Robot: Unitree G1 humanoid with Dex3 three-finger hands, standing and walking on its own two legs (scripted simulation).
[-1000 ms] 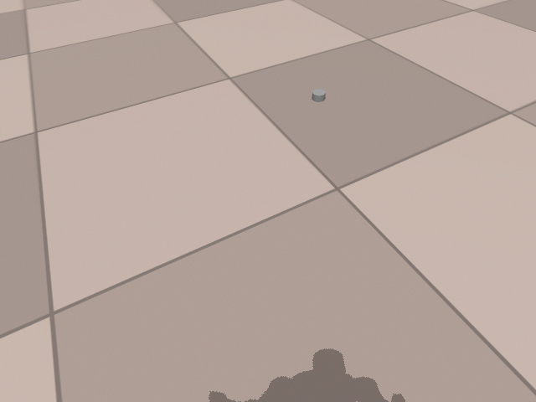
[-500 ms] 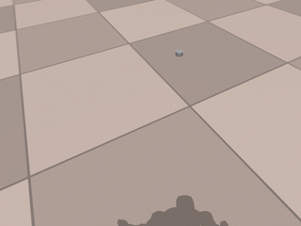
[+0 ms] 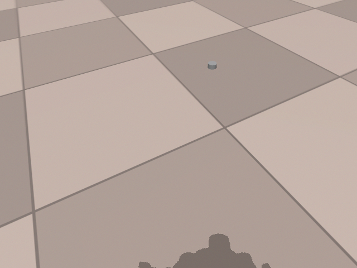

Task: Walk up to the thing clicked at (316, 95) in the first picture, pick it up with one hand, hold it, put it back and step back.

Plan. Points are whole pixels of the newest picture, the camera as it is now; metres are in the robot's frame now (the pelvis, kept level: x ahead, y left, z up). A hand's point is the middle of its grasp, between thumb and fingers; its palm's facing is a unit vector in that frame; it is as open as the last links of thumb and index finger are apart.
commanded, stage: stand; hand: left
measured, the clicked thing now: (212, 65) +2.17 -0.32 -0.76
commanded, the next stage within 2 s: walk up in 0.12 s
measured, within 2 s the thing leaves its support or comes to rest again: neither
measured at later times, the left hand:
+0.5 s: hand (107, 249) +0.21 +0.21 -0.14, palm faces -0.09 -0.89 -0.45, open 7.3 cm
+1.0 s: hand (145, 173) +0.46 +0.14 -0.17, palm faces -0.25 -0.91 -0.34, open 7.4 cm
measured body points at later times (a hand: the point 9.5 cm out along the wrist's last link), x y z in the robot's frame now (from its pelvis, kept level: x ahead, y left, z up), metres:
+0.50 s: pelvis +0.09 -0.09 -0.03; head +0.07 -0.11 +0.42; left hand +0.22 +0.26 -0.11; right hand +0.10 -0.45 -0.15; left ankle +0.00 +0.10 -0.71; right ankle +0.12 -0.21 -0.75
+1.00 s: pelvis +0.36 -0.12 -0.02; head +0.39 -0.10 +0.43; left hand +0.48 +0.19 -0.15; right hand +0.41 -0.45 -0.11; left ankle +0.46 -0.01 -0.75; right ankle +0.23 -0.22 -0.67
